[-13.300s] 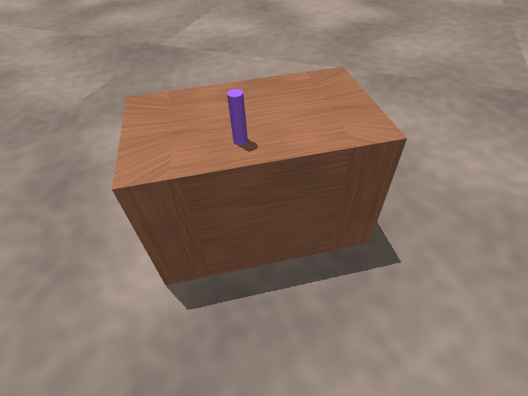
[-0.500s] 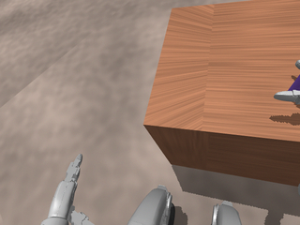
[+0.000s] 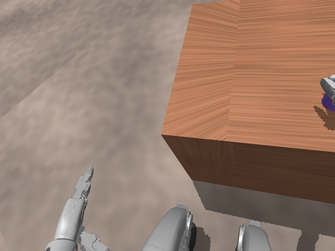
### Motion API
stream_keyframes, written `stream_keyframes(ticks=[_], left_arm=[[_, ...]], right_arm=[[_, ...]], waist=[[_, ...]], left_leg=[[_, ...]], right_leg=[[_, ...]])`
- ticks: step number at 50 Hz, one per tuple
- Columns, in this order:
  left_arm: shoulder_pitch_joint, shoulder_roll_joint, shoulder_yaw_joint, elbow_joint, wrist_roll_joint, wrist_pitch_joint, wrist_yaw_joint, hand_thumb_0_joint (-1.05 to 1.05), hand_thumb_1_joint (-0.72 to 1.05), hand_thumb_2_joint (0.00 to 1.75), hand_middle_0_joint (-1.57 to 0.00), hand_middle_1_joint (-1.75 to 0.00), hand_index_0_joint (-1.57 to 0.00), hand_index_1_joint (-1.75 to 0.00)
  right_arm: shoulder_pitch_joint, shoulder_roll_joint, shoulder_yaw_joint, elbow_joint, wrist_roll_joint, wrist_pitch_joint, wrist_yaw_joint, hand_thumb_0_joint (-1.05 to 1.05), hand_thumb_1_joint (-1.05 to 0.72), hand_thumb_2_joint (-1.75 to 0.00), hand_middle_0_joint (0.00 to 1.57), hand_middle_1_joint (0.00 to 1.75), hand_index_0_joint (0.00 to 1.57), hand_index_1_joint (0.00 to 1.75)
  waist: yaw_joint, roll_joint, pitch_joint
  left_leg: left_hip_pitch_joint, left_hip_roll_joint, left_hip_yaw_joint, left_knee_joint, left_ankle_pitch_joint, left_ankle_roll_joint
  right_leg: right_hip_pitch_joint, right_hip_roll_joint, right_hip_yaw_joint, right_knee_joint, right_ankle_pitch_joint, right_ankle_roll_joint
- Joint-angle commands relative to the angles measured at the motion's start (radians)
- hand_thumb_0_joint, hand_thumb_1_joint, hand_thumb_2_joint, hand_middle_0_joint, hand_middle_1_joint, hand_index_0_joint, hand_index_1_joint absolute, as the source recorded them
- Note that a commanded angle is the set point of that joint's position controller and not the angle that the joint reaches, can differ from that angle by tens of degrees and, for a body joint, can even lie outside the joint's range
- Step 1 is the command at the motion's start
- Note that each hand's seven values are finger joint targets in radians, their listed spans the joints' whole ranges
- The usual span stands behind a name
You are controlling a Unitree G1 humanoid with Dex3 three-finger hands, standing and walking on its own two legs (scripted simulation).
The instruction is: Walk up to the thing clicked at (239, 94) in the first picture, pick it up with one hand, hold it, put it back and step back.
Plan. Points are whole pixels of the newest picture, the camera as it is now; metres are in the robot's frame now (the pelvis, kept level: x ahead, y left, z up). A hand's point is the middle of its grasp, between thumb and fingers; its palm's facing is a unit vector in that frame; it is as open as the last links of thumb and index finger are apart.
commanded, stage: settle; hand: right
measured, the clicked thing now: out of the picture +0.52 -0.25 +0.04
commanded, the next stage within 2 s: lift in 0.78 s
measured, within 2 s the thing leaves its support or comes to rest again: leaves its support in 0.04 s
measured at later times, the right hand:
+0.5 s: hand out of the picture +0.53 -0.24 +0.07, palm faces +0.25 +0.97 +0.02, open 7.3 cm
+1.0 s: hand out of the picture +0.53 -0.24 +0.10, palm faces +0.24 +0.97 +0.03, open 7.3 cm
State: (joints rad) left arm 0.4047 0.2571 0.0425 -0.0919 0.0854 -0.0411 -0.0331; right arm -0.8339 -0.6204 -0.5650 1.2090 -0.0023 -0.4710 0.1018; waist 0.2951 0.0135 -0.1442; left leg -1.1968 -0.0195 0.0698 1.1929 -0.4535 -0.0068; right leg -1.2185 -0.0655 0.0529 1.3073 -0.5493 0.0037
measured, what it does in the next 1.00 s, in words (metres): stands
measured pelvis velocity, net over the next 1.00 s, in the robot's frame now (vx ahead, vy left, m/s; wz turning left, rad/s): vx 0.03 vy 0.00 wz -0.02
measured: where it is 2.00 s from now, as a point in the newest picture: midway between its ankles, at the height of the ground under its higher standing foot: outside the picture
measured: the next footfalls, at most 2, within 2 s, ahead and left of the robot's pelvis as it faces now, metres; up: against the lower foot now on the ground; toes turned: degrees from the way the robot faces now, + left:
none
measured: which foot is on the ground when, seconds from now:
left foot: down 0.00-1.00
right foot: down 0.00-1.00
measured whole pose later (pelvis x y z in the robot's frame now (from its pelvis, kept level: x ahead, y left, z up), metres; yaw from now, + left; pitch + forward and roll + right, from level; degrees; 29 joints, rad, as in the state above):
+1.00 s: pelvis +0.03 +0.00 +0.04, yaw -1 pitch +22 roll +3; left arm 0.36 0.24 0.03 0.06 0.05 -0.01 -0.03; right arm -0.80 -0.54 -0.53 1.16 0.04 -0.38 0.11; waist 0.23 0.00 -0.15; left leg -0.95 -0.01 0.04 1.01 -0.43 -0.01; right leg -0.96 -0.05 0.02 1.09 -0.51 0.00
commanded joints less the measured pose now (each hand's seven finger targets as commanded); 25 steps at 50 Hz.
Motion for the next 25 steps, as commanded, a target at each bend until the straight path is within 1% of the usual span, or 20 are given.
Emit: stream_keyframes(ticks=[1,3,4,5,6,7,8,9,10,11,12,13,15,16,18,19,21,23,24,25], left_arm=[[0.002,0.164,0.089,-0.222,-0.014,-0.055,0.034,0.00,-0.57,0.07,-0.06,-0.05,-0.05,-0.06],[0.046,0.180,0.105,-0.132,-0.018,-0.040,0.040,0.00,-0.57,0.07,-0.06,-0.05,-0.05,-0.06],[0.055,0.193,0.124,-0.118,-0.021,-0.035,0.042,0.00,-0.56,0.06,-0.06,-0.05,-0.05,-0.06],[0.029,0.200,0.127,-0.153,-0.023,-0.036,0.043,0.00,-0.56,0.07,-0.06,-0.05,-0.05,-0.06],[0.013,0.201,0.127,-0.146,-0.021,-0.038,0.044,0.00,-0.56,0.06,-0.06,-0.05,-0.05,-0.06],[0.008,0.180,0.108,-0.115,-0.020,-0.036,0.044,0.00,-0.56,0.06,-0.06,-0.05,-0.05,-0.06],[-0.019,0.187,0.112,-0.123,-0.023,-0.037,0.043,0.00,-0.56,0.06,-0.06,-0.05,-0.05,-0.06],[-0.004,0.162,0.098,-0.081,-0.023,-0.037,0.041,0.00,-0.55,0.06,-0.06,-0.05,-0.05,-0.06],[-0.020,0.161,0.097,-0.102,-0.027,-0.041,0.040,0.00,-0.56,0.06,-0.06,-0.05,-0.05,-0.06],[-0.060,0.160,0.093,-0.150,-0.024,-0.048,0.039,0.00,-0.56,0.06,-0.06,-0.05,-0.05,-0.06],[-0.056,0.165,0.089,-0.182,-0.025,-0.048,0.042,0.00,-0.56,0.06,-0.06,-0.05,-0.05,-0.06],[-0.015,0.151,0.076,-0.146,-0.021,-0.045,0.040,0.00,-0.56,0.06,-0.06,-0.05,-0.05,-0.06],[0.043,0.129,0.062,-0.073,-0.024,-0.039,0.034,0.00,-0.55,0.06,-0.06,-0.05,-0.05,-0.06],[0.027,0.129,0.064,-0.078,-0.026,-0.044,0.034,0.00,-0.55,0.06,-0.06,-0.05,-0.05,-0.06],[0.024,0.180,0.117,-0.090,-0.026,-0.045,0.041,0.00,-0.55,0.06,-0.06,-0.05,-0.05,-0.06],[0.024,0.190,0.123,-0.091,-0.028,-0.043,0.041,0.00,-0.56,0.06,-0.06,-0.05,-0.05,-0.06],[0.040,0.169,0.115,-0.021,-0.027,-0.036,0.038,0.00,-0.55,0.06,-0.06,-0.05,-0.05,-0.06],[-0.025,0.164,0.108,-0.070,-0.032,-0.044,0.038,0.00,-0.56,0.06,-0.05,-0.05,-0.05,-0.06],[-0.063,0.192,0.126,-0.110,-0.034,-0.046,0.044,0.00,-0.56,0.07,-0.05,-0.05,-0.05,-0.06],[-0.071,0.185,0.115,-0.107,-0.032,-0.045,0.044,0.00,-0.56,0.07,-0.05,-0.05,-0.05,-0.06]], right_arm=[[-0.446,-0.223,0.029,-0.273,0.016,-0.056,0.001,0.00,-0.36,-1.16,1.28,1.30,1.30,1.30],[-0.400,-0.277,-0.003,-0.233,0.012,-0.046,-0.014,0.00,-0.37,-1.19,1.30,1.32,1.32,1.32],[-0.399,-0.280,-0.005,-0.226,0.015,-0.043,-0.019,0.00,-0.37,-1.20,1.30,1.33,1.32,1.33],[-0.429,-0.288,-0.006,-0.256,0.018,-0.045,-0.025,0.00,-0.36,-1.20,1.32,1.34,1.34,1.34],[-0.459,-0.292,-0.014,-0.288,0.023,-0.049,-0.031,0.00,-0.37,-1.21,1.32,1.35,1.34,1.35],[-0.459,-0.276,-0.007,-0.248,0.023,-0.048,-0.032,0.00,-0.38,-1.21,1.32,1.35,1.34,1.35],[-0.431,-0.267,-0.011,-0.210,0.027,-0.048,-0.034,0.00,-0.37,-1.20,1.31,1.33,1.33,1.33],[-0.406,-0.217,0.022,-0.161,0.024,-0.046,-0.028,0.00,-0.38,-1.20,1.31,1.34,1.33,1.34],[-0.389,-0.186,0.038,-0.145,0.023,-0.045,-0.024,0.00,-0.39,-1.21,1.30,1.33,1.32,1.33],[-0.390,-0.187,0.046,-0.144,0.015,-0.047,-0.018,0.00,-0.38,-1.20,1.30,1.33,1.32,1.33],[-0.429,-0.237,0.015,-0.212,0.017,-0.050,-0.017,0.00,-0.39,-1.21,1.30,1.33,1.32,1.33],[-0.389,-0.202,0.041,-0.155,0.012,-0.038,-0.010,0.00,-0.39,-1.22,1.30,1.34,1.32,1.34],[-0.398,-0.175,0.057,-0.147,0.023,-0.026,0.005,0.00,-0.40,-1.23,1.31,1.36,1.34,1.36],[-0.412,-0.188,0.047,-0.186,0.028,-0.023,0.008,0.00,-0.39,-1.22,1.30,1.35,1.32,1.35],[-0.449,-0.259,0.013,-0.251,0.030,-0.017,0.006,0.00,-0.41,-1.22,1.30,1.34,1.33,1.35],[-0.429,-0.252,0.011,-0.252,0.036,-0.012,0.005,0.00,-0.39,-1.22,1.30,1.34,1.32,1.34],[-0.429,-0.218,0.026,-0.246,0.042,-0.010,0.003,0.00,-0.41,-1.22,1.31,1.34,1.33,1.34],[-0.463,-0.232,0.013,-0.260,0.040,-0.014,-0.005,0.00,-0.45,-1.22,1.32,1.35,1.33,1.35],[-0.475,-0.244,0.005,-0.290,0.042,-0.018,-0.009,0.00,-0.44,-1.21,1.31,1.34,1.32,1.34],[-0.475,-0.232,0.013,-0.282,0.041,-0.019,-0.009,0.00,-0.44,-1.21,1.31,1.33,1.32,1.34]], waist=[[-0.022,-0.306,-0.626],[-0.041,-0.308,-0.549],[-0.031,-0.285,-0.516],[-0.021,-0.274,-0.527],[-0.027,-0.279,-0.527],[-0.026,-0.277,-0.456],[-0.030,-0.260,-0.408],[-0.019,-0.244,-0.374],[-0.015,-0.216,-0.389],[-0.014,-0.211,-0.433],[-0.015,-0.216,-0.490],[-0.021,-0.225,-0.484],[-0.029,-0.242,-0.452],[-0.037,-0.270,-0.477],[-0.036,-0.288,-0.558],[-0.035,-0.271,-0.547],[-0.044,-0.289,-0.498],[-0.044,-0.250,-0.517],[-0.036,-0.231,-0.540],[-0.043,-0.242,-0.533]], left_leg=[[0.360,-0.031,-0.012,-0.133,0.264,0.032],[0.341,-0.033,-0.009,-0.145,0.255,0.034],[0.334,-0.034,-0.009,-0.159,0.249,0.032],[0.350,-0.034,-0.013,-0.171,0.246,0.030],[0.357,-0.031,-0.019,-0.175,0.246,0.031],[0.318,-0.033,-0.017,-0.178,0.216,0.034],[0.302,-0.033,-0.015,-0.186,0.187,0.036],[0.299,-0.034,-0.013,-0.191,0.184,0.035],[0.307,-0.036,-0.009,-0.194,0.195,0.034],[0.341,-0.034,-0.011,-0.194,0.221,0.031],[0.379,-0.030,-0.020,-0.200,0.246,0.027],[0.393,-0.029,-0.021,-0.200,0.269,0.026],[0.381,-0.029,-0.024,-0.202,0.288,0.026],[0.375,-0.027,-0.024,-0.196,0.306,0.027],[0.388,-0.027,-0.022,-0.196,0.352,0.025],[0.390,-0.029,-0.016,-0.198,0.353,0.026],[0.368,-0.028,-0.019,-0.198,0.352,0.029],[0.401,-0.027,-0.023,-0.211,0.356,0.026],[0.428,-0.026,-0.021,-0.215,0.355,0.027],[0.435,-0.026,-0.021,-0.218,0.346,0.030]], right_leg=[[0.463,0.027,0.013,-0.199,0.344,-0.002],[0.453,0.029,0.012,-0.216,0.345,-0.001],[0.441,0.030,0.014,-0.222,0.330,-0.006],[0.449,0.030,0.013,-0.227,0.311,-0.009],[0.446,0.029,0.008,-0.227,0.307,-0.010],[0.434,0.028,0.006,-0.241,0.284,-0.007],[0.418,0.027,0.007,-0.255,0.254,-0.007],[0.406,0.025,0.008,-0.260,0.243,-0.010],[0.415,0.024,0.014,-0.266,0.256,-0.012],[0.429,0.023,0.011,-0.257,0.277,-0.014],[0.447,0.023,0.007,-0.252,0.297,-0.016],[0.455,0.027,0.000,-0.252,0.321,-0.015],[0.453,0.034,-0.006,-0.256,0.346,-0.013],[0.484,0.031,-0.003,-0.255,0.382,-0.011],[0.555,0.030,0.000,-0.244,0.461,-0.011],[0.561,0.029,0.004,-0.250,0.474,-0.008],[0.556,0.029,0.002,-0.253,0.507,-0.004],[0.538,0.032,-0.001,-0.252,0.466,-0.011],[0.538,0.031,0.003,-0.264,0.452,-0.012],[0.541,0.031,0.001,-0.276,0.443,-0.009]])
